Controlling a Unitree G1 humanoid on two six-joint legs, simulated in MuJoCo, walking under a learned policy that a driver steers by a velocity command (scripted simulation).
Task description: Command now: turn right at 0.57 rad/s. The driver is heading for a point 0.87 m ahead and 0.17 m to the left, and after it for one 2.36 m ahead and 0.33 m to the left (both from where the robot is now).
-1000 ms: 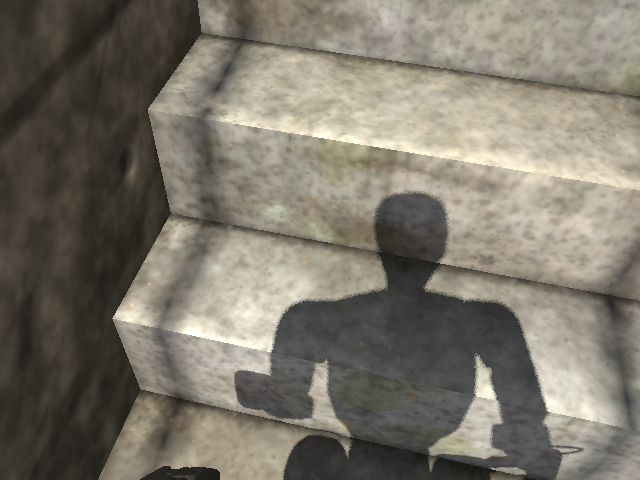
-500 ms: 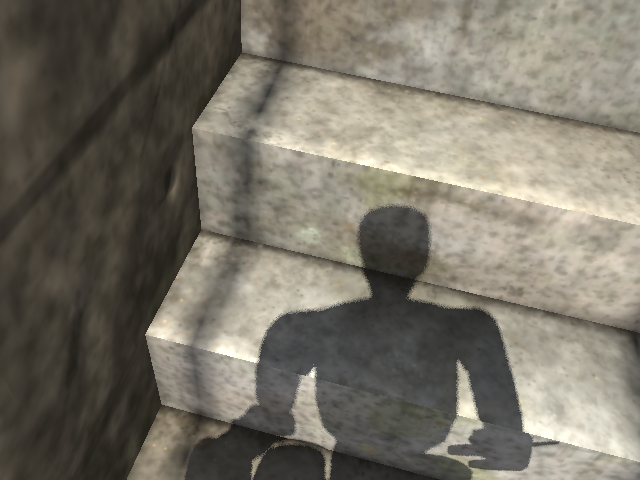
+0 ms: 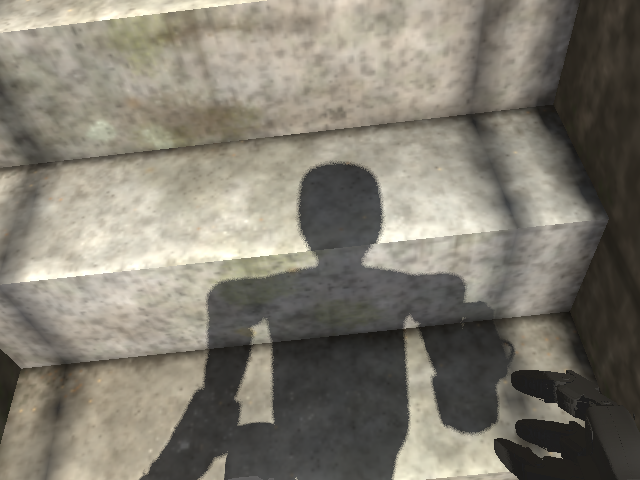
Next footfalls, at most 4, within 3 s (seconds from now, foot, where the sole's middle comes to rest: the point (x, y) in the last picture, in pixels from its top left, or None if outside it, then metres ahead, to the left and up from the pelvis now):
0.04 left None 0.00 0.12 -0.52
0.42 left None -0.09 0.17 -0.77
0.86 right None -0.26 -0.13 -0.99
1.10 left None -0.26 0.20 -0.99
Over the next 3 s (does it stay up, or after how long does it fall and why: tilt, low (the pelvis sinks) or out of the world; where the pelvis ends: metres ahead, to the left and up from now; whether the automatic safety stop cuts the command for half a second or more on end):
stays up -0.62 0.14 -0.43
